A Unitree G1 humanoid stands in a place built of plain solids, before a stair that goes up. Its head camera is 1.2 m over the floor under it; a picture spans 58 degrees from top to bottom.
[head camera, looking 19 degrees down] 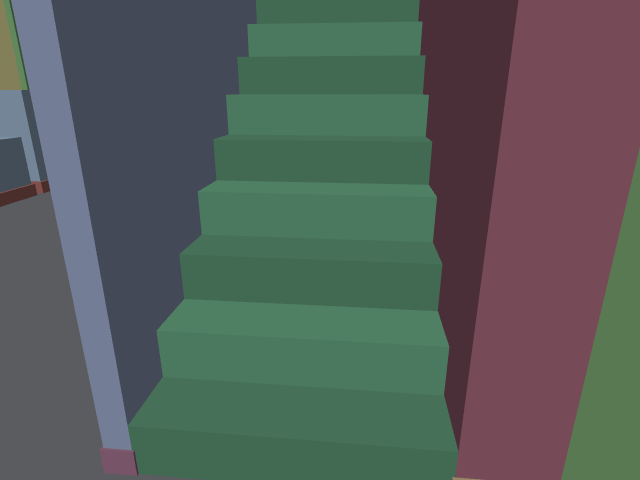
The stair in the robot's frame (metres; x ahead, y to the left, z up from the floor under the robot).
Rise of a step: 0.20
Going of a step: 0.25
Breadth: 1.02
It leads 6 degrees to the right of straight ahead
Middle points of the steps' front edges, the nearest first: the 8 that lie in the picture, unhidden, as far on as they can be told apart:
1.05 0.10 0.20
1.30 0.08 0.39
1.55 0.05 0.59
1.79 0.03 0.79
2.04 0.00 0.99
2.29 -0.03 1.18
2.54 -0.05 1.38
2.79 -0.08 1.58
